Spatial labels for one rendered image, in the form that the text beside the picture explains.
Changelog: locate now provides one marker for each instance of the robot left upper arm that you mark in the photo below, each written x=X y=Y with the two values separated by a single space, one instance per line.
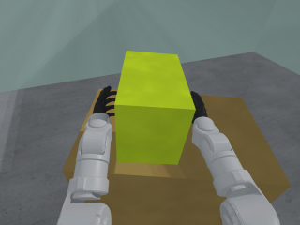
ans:
x=86 y=213

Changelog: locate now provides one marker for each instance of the carton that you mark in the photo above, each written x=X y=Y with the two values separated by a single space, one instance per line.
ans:
x=153 y=109

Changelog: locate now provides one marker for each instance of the left robot forearm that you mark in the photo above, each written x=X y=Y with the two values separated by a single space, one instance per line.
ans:
x=90 y=181

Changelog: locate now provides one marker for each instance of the robot right upper arm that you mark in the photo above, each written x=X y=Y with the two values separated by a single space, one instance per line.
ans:
x=249 y=209

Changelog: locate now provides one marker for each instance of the pedestal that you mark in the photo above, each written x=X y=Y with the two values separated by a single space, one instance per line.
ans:
x=183 y=193

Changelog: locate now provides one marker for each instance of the right robot forearm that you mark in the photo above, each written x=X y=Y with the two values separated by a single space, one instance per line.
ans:
x=230 y=179

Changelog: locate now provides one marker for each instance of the right robot hand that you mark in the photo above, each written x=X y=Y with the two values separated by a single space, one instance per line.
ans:
x=199 y=106

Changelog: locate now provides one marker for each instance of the left robot hand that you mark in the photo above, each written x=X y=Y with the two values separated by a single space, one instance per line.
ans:
x=102 y=100

